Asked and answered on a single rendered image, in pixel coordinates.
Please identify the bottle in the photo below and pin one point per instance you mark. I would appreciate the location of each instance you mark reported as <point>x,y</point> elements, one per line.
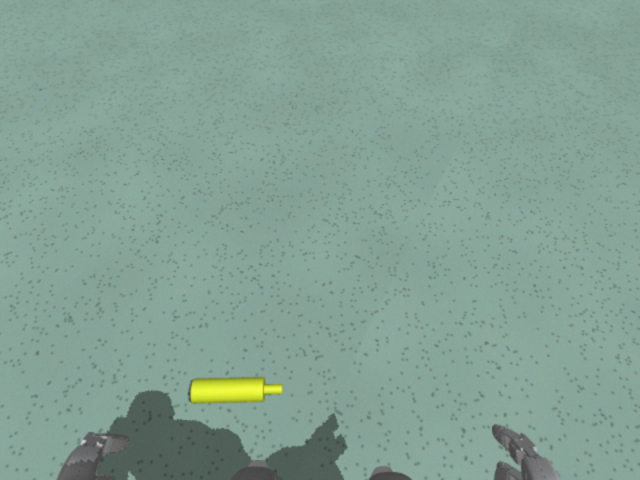
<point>227,390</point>

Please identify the right robot hand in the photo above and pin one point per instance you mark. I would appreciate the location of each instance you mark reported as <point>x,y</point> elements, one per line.
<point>524,452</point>

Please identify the left robot hand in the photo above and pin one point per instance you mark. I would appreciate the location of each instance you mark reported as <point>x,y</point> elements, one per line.
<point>84,461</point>

